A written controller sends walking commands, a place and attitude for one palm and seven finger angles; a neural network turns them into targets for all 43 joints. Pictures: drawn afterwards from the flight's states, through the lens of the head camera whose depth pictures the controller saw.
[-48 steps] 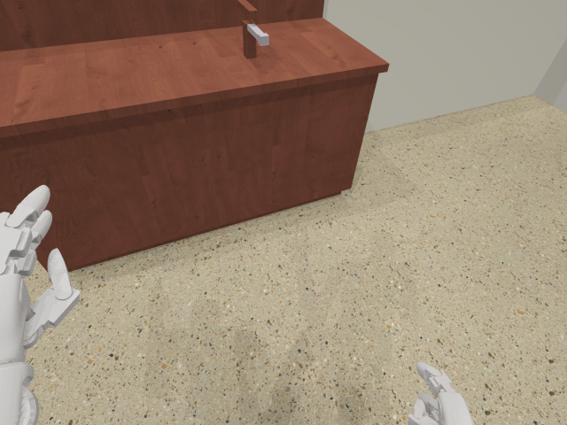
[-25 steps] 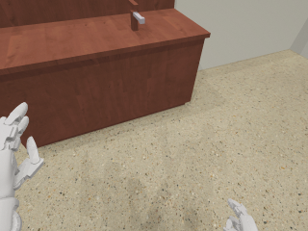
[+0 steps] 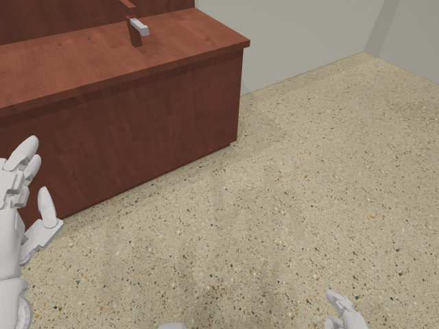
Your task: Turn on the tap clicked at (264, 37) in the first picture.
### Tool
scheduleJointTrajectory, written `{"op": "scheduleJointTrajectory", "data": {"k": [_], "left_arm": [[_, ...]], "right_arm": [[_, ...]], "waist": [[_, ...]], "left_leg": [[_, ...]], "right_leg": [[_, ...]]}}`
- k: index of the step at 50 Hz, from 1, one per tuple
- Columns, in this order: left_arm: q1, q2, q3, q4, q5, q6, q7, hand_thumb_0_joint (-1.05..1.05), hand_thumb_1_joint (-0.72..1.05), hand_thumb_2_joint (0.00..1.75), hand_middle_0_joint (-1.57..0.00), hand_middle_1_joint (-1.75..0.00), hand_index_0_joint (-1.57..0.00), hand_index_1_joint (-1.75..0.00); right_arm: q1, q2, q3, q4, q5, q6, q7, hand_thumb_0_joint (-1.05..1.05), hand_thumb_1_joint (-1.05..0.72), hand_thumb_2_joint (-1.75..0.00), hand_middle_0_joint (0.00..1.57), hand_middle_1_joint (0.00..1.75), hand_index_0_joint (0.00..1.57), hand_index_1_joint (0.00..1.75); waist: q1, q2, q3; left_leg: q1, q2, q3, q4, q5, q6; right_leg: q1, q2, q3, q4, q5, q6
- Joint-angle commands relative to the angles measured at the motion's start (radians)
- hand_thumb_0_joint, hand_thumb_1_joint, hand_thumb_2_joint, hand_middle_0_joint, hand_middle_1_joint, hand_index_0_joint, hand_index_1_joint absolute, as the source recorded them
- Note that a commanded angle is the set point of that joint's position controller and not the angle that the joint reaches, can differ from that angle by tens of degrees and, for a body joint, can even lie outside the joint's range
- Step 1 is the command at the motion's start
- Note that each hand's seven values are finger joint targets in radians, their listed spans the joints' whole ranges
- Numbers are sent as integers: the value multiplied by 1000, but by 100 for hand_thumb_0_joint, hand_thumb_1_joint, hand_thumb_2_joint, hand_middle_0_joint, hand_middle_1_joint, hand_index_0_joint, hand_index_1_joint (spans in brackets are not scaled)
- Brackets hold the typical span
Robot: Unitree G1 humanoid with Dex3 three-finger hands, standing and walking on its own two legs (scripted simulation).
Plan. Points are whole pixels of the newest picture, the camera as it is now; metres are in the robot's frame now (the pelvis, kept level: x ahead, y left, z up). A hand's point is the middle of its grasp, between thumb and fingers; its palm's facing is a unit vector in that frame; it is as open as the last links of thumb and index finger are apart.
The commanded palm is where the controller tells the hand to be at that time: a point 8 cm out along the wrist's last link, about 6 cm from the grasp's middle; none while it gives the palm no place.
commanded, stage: walk to a spot facing it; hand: left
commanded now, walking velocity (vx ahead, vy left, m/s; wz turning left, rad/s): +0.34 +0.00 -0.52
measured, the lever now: (144, 30) +1.08 +0.36 +0.08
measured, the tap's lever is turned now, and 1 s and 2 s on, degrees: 0 0 0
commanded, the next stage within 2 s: turn to face it in 1.32 s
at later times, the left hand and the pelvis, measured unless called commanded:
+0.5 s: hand (156, 128) +0.39 +0.14 +0.18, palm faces +0.13 -0.86 -0.49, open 7.4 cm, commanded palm +0.34 +0.20 +0.19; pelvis +0.11 -0.02 +0.01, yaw -17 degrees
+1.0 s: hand (208, 83) +0.55 +0.07 +0.18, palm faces +0.16 -0.93 -0.33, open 7.4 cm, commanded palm +0.50 +0.12 +0.19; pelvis +0.26 -0.09 -0.01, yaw -19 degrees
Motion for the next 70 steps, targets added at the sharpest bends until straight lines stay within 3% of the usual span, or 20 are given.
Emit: {"op": "scheduleJointTrajectory", "data": {"k": [1, 7, 9, 11, 17, 25, 26, 28, 29, 36, 43, 44, 46, 47, 49, 53, 59, 61, 62, 70], "left_arm": [[-51, 220, 176, -235, -14, -82, 31, 0, 90, 90, -20, -30, -20, -30], [-81, 176, 124, -227, -14, -70, 36, 0, 90, 90, -20, -30, -20, -30], [-113, 186, 140, -253, -15, -85, 30, 0, 90, 90, -20, -30, -20, -30], [-143, 240, 164, -227, 2, -100, 22, 0, 90, 90, -20, -30, -20, -30], [-117, 208, 156, -289, 25, -75, 15, 0, 90, 90, -20, -30, -20, -30], [-40, 220, 192, -230, 8, -54, 16, 0, 90, 90, -20, -30, -20, -30], [-32, 236, 201, -233, 8, -45, 19, 0, 90, 90, -20, -30, -20, -30], [-27, 320, 273, -270, 2, -41, 37, 0, 90, 90, -20, -30, -20, -30], [-10, 329, 298, -290, -17, -53, 36, 0, 90, 90, -20, -30, -20, -30], [70, 256, 277, -350, -19, -61, 43, 0, 90, 90, -20, -30, -20, -30], [-69, 206, 166, -252, -11, -42, 47, 0, 90, 90, -20, -30, -20, -30], [-106, 206, 156, -257, -10, -48, 45, 0, 90, 90, -20, -30, -20, -30], [-166, 203, 151, -255, -23, -66, 41, 0, 90, 90, -20, -30, -20, -30], [-178, 255, 161, -251, -10, -65, 32, 0, 90, 90, -20, -30, -20, -30], [-166, 246, 172, -313, -9, -67, 25, 0, 90, 90, -20, -30, -20, -30], [-15, 203, 179, -413, -18, -54, 31, 0, 90, 90, -20, -30, -20, -30], [-52, 177, 163, -213, -14, -12, 37, 0, 90, 90, -20, -30, -20, -30], [-89, 248, 189, -178, -1, 1, 43, 0, 90, 90, -20, -30, -20, -30], [-94, 249, 195, -164, -16, 12, 46, 0, 90, 90, -20, -30, -20, -30], [-2, 241, 209, -352, 1, -43, 59, 0, 90, 90, -20, -30, -20, -30]], "right_arm": [[-106, -72, -30, -182, 0, -44, -6, 0, -90, -90, 20, 30, 20, 30], [-63, -94, -46, -199, 12, -68, -13, 0, -90, -90, 20, 30, 20, 30], [-48, -144, -68, -206, 9, -74, -26, 0, -90, -90, 20, 30, 20, 30], [-85, -113, -49, -195, -4, -84, -19, 0, -90, -90, 20, 30, 20, 30], [-78, -109, -55, -172, 4, -101, -5, 0, -90, -90, 20, 30, 20, 30], [-59, -97, -61, -183, 4, -100, -16, 0, -90, -90, 20, 30, 20, 30], [-60, -86, -60, -182, 15, -97, -13, 0, -90, -90, 20, 30, 20, 30], [-110, -55, -40, -218, 18, -89, -5, 0, -90, -90, 20, 30, 20, 30], [-101, -77, -52, -186, 11, -92, 3, 0, -90, -90, 20, 30, 20, 30], [-114, -81, -53, -162, 11, -24, -5, 0, -90, -90, 20, 30, 20, 30], [-78, -91, -62, -195, 9, -45, -38, 0, -90, -90, 20, 30, 20, 30], [-61, -111, -71, -197, 11, -48, -44, 0, -90, -90, 20, 30, 20, 30], [-73, -124, -65, -203, 10, -50, -38, 0, -90, -90, 20, 30, 20, 30], [-100, -105, -48, -200, -2, -63, -34, 0, -90, -90, 20, 30, 20, 30], [-109, -92, -59, -184, 7, -74, -25, 0, -90, -90, 20, 30, 20, 30], [-91, -96, -60, -181, 2, -97, -16, 0, -90, -90, 20, 30, 20, 30], [-76, -86, -57, -170, 15, -77, -35, 0, -90, -90, 20, 30, 20, 30], [-72, -43, -46, -178, 20, -62, -35, 0, -90, -90, 20, 30, 20, 30], [-126, -71, -45, -187, 18, -68, -31, 0, -90, -90, 20, 30, 20, 30], [-127, -53, -46, -183, 3, -36, -20, 0, -90, -90, 20, 30, 20, 30]], "waist": [[7, -73, -95], [-8, -79, -124], [-29, 199, -137], [-21, 283, -68], [-7, 193, 8], [-7, 192, -90], [11, 86, -148], [24, -306, -197], [18, -210, -217], [-20, -128, -108], [-20, -72, -52], [-36, 22, -63], [-42, 369, -82], [-35, 353, -43], [-23, 200, -9], [-1, 268, -81], [-8, 126, -67], [6, -319, -63], [33, -327, -55], [21, -170, -72]], "left_leg": [[-68, 23, 30, -219, 62, 6], [327, 12, 97, -625, 192, 40], [624, 241, -203, -772, 138, 153], [489, 470, -462, -904, -24, 273], [299, 333, 0, -866, 100, 182], [320, 252, 216, -545, 417, 126], [253, 204, 234, -334, 436, 110], [-261, 9, 149, 184, -152, 51], [-273, 60, -8, 268, -136, 41], [-95, 111, 23, -139, 73, 25], [313, 7, 181, -583, 242, 62], [402, 34, 116, -627, 208, 88], [510, 349, -451, -841, 67, 246], [410, 406, -572, -897, -77, 290], [372, 383, -451, -874, -84, 305], [304, 266, -106, -835, 119, 215], [149, 169, 60, -604, 5, 128], [-148, -16, 159, -126, -122, 61], [-229, -14, 37, 51, -154, 58], [-35, 30, 118, -295, 43, 40]], "right_leg": [[141, -268, 334, -221, 315, -151], [-12, -181, 280, -90, 106, -67], [-319, -37, 138, 258, -73, 37], [-453, -83, 53, 678, -263, 75], [-373, -177, -75, 566, -45, 98], [37, -46, -276, -3, 25, 77], [185, -54, -224, -67, 55, 54], [468, -429, 493, -160, 456, -172], [429, -472, 519, -169, 381, -183], [139, -369, 84, -198, 345, -112], [8, -276, -13, -83, 71, -30], [-44, -242, -36, 63, 91, -5], [-297, -80, -89, 510, -300, 67], [-336, -113, 2, 639, -285, 66], [-401, -170, 31, 661, -241, 75], [-213, -169, -89, 363, -128, 92], [127, -104, -203, -60, -19, 107], [264, -421, 311, -275, -99, -43], [255, -532, 474, -332, -112, -112], [269, -445, -101, -153, 640, -48]]}}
